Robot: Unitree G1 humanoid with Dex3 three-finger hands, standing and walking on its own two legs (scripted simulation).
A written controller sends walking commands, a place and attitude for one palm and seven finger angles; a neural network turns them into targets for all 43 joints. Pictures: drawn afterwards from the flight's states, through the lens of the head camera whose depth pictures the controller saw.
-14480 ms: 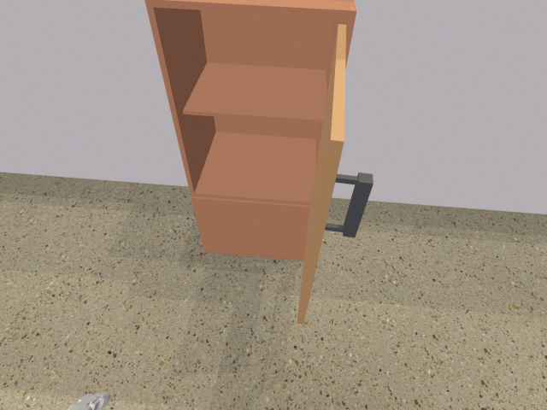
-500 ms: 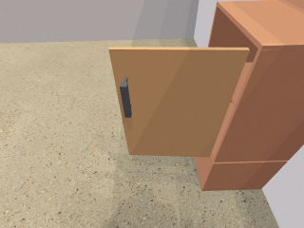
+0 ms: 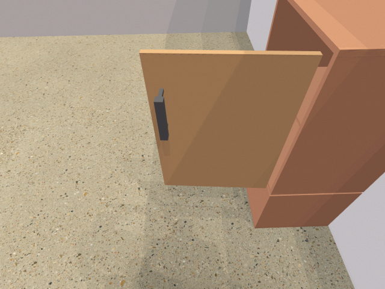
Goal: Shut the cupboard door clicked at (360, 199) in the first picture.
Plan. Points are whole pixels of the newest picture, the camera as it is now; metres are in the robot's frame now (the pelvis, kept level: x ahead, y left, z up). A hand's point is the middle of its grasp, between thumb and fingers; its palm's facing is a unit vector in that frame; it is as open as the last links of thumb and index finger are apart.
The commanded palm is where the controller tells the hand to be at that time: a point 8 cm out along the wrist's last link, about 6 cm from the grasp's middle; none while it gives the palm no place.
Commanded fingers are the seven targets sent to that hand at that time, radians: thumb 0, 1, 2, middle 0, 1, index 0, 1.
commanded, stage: look again from close up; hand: left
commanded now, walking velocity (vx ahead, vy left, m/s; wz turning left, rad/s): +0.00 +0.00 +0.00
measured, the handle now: (162, 114) +0.55 +0.11 +0.04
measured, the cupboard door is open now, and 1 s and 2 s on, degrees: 86 86 86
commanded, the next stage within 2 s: shuffle to correct the standing spot in 0.46 s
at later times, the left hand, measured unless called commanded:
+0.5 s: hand out of the picture +0.04 +0.15 -0.17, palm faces +0.01 -0.98 -0.22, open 7.3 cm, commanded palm none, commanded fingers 0.00 0.90 0.90 -0.20 -0.30 -0.20 -0.30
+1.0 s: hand out of the picture +0.05 +0.09 -0.18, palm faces +0.05 -0.98 -0.18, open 7.3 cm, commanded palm none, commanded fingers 0.00 0.90 0.90 -0.20 -0.30 -0.20 -0.30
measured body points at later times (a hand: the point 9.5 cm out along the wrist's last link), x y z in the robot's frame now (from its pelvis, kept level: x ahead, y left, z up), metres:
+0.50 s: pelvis +0.03 -0.02 +0.00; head +0.04 -0.04 +0.45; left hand +0.04 +0.20 -0.15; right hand +0.04 -0.24 -0.16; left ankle +0.00 +0.06 -0.74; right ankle +0.02 -0.10 -0.74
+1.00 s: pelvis +0.08 -0.07 -0.01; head +0.11 -0.07 +0.44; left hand +0.05 +0.14 -0.17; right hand +0.07 -0.29 -0.17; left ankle +0.03 +0.06 -0.72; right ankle +0.02 -0.10 -0.74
